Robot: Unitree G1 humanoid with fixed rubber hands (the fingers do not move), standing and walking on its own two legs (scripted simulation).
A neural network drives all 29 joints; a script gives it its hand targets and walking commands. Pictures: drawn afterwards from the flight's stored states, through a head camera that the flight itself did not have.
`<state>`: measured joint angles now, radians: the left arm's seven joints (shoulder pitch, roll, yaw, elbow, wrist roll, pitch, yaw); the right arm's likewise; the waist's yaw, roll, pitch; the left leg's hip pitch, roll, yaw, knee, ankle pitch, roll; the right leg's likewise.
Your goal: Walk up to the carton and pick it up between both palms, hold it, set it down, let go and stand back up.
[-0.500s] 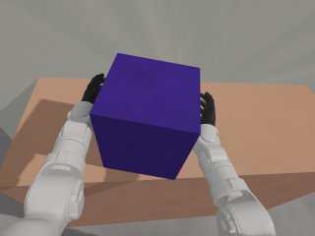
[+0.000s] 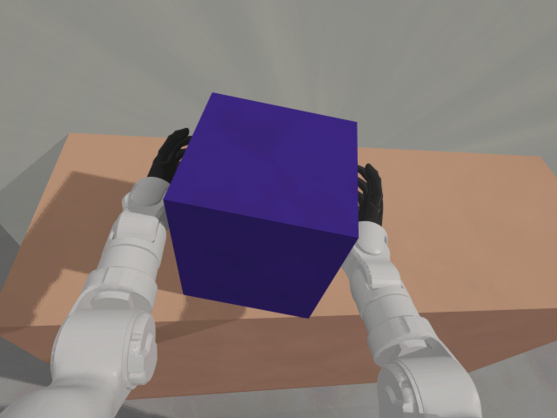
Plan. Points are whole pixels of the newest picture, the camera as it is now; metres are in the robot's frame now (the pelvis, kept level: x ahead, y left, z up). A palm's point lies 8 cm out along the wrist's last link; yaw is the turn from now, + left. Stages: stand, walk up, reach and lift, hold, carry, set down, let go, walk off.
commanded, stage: reach and lift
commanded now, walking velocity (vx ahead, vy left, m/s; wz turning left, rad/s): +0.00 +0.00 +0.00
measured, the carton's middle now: (264, 214) +0.39 -0.02 +0.06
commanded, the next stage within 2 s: none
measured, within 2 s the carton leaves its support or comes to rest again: leaves its support in 1.06 s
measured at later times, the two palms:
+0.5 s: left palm (157, 184) +0.43 +0.13 +0.09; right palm (363, 218) +0.36 -0.17 +0.08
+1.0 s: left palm (156, 184) +0.43 +0.13 +0.09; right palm (363, 221) +0.35 -0.17 +0.08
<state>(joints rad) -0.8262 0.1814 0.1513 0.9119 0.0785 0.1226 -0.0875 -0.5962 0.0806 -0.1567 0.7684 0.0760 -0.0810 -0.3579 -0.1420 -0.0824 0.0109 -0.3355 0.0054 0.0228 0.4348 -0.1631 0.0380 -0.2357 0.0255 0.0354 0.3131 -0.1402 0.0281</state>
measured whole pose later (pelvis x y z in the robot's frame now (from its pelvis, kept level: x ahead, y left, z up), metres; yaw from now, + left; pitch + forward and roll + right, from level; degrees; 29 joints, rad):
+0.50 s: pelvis +0.02 +0.00 +0.01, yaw +2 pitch -5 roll -1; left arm -0.72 0.04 0.38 0.74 0.38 0.14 -0.22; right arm -0.50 0.15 -0.31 0.78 -0.17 -0.28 -0.26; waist -0.11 -0.11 0.13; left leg -0.08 -0.02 0.00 0.32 -0.15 0.03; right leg 0.04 0.00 0.01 0.19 -0.13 0.03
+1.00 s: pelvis +0.02 -0.01 +0.01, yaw +2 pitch -3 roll -1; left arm -0.69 0.03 0.33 0.68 0.37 0.14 -0.22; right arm -0.46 0.13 -0.24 0.80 -0.09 -0.37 -0.29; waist -0.09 -0.11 0.10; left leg -0.11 -0.01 0.00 0.32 -0.15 0.03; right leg 0.01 0.01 0.00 0.18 -0.12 0.02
